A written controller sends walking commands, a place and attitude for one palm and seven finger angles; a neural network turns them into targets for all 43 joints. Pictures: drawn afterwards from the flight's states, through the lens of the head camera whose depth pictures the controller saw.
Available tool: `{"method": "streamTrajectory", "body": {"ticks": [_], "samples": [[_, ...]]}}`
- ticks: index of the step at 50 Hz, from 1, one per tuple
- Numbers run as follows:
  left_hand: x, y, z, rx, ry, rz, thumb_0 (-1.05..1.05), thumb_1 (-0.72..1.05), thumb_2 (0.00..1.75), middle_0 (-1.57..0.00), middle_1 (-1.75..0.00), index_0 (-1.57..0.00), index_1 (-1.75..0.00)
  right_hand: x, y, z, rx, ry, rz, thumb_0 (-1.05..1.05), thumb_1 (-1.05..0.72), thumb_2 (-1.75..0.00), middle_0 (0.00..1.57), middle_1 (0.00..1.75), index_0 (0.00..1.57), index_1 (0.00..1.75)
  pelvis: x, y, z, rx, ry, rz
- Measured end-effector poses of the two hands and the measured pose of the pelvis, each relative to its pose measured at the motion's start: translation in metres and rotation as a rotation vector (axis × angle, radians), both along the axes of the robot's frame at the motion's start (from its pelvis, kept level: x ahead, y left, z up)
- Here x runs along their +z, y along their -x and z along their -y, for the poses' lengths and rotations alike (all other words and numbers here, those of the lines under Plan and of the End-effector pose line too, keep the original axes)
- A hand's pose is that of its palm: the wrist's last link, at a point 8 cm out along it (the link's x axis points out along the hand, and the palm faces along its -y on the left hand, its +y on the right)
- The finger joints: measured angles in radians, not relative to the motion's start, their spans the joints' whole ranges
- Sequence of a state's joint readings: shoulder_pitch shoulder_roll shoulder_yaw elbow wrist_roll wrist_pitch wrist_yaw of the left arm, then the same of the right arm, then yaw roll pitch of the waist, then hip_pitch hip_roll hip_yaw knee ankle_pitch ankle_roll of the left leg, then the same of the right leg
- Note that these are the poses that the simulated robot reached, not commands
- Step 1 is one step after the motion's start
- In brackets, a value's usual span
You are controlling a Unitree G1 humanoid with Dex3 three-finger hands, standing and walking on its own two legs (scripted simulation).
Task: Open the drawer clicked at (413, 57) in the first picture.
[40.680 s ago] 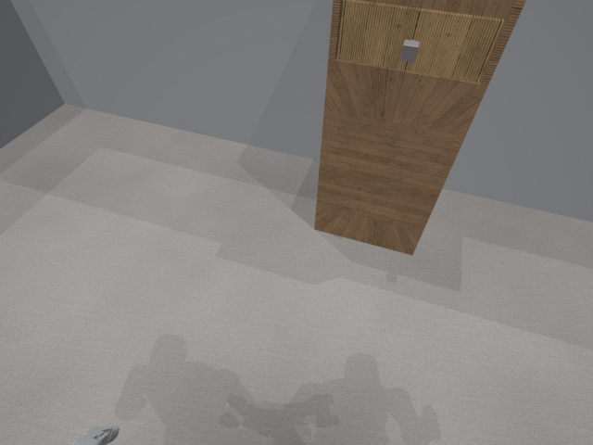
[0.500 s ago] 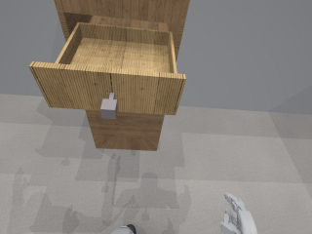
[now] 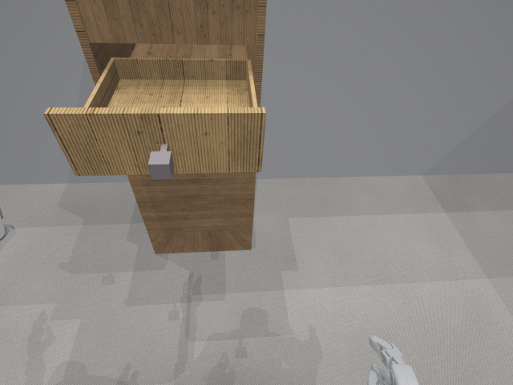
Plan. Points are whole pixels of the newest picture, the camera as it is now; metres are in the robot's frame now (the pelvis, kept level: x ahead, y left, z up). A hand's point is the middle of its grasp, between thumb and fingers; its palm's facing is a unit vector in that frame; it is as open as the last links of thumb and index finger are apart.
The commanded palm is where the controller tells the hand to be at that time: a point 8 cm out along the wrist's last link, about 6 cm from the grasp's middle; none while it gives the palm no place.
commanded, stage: stop stepping back and stand still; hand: left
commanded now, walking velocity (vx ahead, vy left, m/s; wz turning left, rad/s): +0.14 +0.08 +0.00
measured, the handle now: (162, 158) +0.49 +0.18 +0.09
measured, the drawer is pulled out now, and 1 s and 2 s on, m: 0.30 0.30 0.30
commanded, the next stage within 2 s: let the arm hang, fingers relaxed in 0.80 s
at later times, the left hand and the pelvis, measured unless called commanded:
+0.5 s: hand out of the picture +0.21 +0.24 +0.26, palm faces +0.42 -0.75 -0.52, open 7.4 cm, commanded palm +0.14 +0.30 +0.27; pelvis +0.01 +0.02 +0.00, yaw +0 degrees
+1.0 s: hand (31, 282) +0.22 +0.28 +0.12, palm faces +0.27 -0.82 -0.51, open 7.4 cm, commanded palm none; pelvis -0.02 +0.03 +0.00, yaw +2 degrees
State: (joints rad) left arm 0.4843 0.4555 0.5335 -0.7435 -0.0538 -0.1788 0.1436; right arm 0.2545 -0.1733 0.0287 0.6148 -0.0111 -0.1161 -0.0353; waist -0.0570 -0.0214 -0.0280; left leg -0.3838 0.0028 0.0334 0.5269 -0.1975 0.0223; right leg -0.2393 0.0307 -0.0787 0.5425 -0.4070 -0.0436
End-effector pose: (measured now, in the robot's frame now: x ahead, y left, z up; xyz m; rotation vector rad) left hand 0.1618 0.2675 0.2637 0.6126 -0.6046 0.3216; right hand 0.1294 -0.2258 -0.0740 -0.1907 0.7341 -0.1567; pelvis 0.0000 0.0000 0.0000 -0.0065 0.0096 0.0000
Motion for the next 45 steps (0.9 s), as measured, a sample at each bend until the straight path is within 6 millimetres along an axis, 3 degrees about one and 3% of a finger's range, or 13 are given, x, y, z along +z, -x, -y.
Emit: {"method": "streamTrajectory", "body": {"ticks": [3,5,9,13,19,26,30,35,40,45], "samples": [[0.009,0.012,0.016,-0.045,-0.085,0.007,0.01,0.89,0.9,-0.21,-0.3,-0.21,-0.3,-0.005,0.0,0.006,0.01,0.003,-0.029,0.01,-0.9,-0.9,0.2,0.3,0.2,0.3,-0.001,0.002,0.004,-0.004,0.0,0.007],[0.02,0.017,0.016,-0.034,-0.12,0.06,0.01,0.88,0.9,-0.21,-0.3,-0.22,-0.3,-0.006,0.001,0.011,0.008,0.01,-0.057,0.01,-0.9,-0.9,0.2,0.3,0.2,0.3,0.002,-0.002,0.005,0.0,-0.003,0.008],[0.033,0.014,-0.004,0.055,-0.098,0.142,0.0,0.88,0.9,-0.21,-0.31,-0.22,-0.3,-0.008,-0.004,0.019,-0.003,0.028,-0.075,0.01,-0.9,-0.9,0.2,0.3,0.2,0.3,0.004,-0.012,0.002,0.012,-0.014,0.009],[0.018,-0.003,-0.025,0.106,-0.01,0.117,0.0,0.88,0.9,-0.21,-0.3,-0.22,-0.3,-0.013,-0.017,0.021,-0.015,0.043,-0.056,0.01,-0.9,-0.9,0.2,0.3,0.2,0.3,-0.001,-0.019,-0.009,0.029,0.009,0.021],[-0.007,-0.019,-0.024,0.044,0.021,-0.04,0.01,0.89,0.9,-0.2,-0.3,-0.21,-0.3,0.003,-0.038,0.0,-0.009,0.02,0.004,0.01,-0.9,-0.9,0.2,0.29,0.19,0.3,0.002,-0.019,-0.017,0.007,-0.002,0.019],[0.013,-0.005,-0.012,-0.031,-0.105,-0.006,0.01,0.88,0.9,-0.21,-0.3,-0.22,-0.3,0.013,-0.051,-0.03,0.06,-0.018,0.052,0.01,-0.9,-0.9,0.2,0.29,0.2,0.3,0.005,-0.01,-0.018,0.004,0.007,-0.002],[0.02,0.003,-0.02,0.018,-0.105,0.017,0.01,0.88,0.9,-0.21,-0.3,-0.22,-0.3,0.009,-0.048,-0.037,0.076,-0.042,0.04,0.01,-0.9,-0.9,0.2,0.3,0.2,0.3,0.007,-0.005,-0.017,0.005,0.014,-0.001],[0.008,0.006,-0.031,0.073,-0.01,-0.02,0.0,0.89,0.9,-0.21,-0.3,-0.22,-0.3,0.004,-0.035,-0.032,0.065,-0.041,0.016,0.01,-0.9,-0.9,0.2,0.3,0.2,0.3,0.007,-0.001,-0.018,0.007,0.021,0.005],[-0.003,0.01,-0.027,0.053,0.038,-0.058,0.01,0.89,0.9,-0.21,-0.3,-0.22,-0.3,0.003,-0.019,-0.02,0.035,-0.003,-0.012,0.01,-0.9,-0.9,0.2,0.3,0.2,0.3,0.008,0.002,-0.02,0.012,0.023,0.01],[0.002,0.015,-0.025,0.026,-0.003,-0.037,0.01,0.88,0.9,-0.21,-0.3,-0.22,-0.3,0.004,-0.008,-0.011,0.01,0.03,-0.03,0.01,-0.9,-0.9,0.2,0.3,0.2,0.3,0.008,0.005,-0.022,0.015,0.022,0.012]]}}
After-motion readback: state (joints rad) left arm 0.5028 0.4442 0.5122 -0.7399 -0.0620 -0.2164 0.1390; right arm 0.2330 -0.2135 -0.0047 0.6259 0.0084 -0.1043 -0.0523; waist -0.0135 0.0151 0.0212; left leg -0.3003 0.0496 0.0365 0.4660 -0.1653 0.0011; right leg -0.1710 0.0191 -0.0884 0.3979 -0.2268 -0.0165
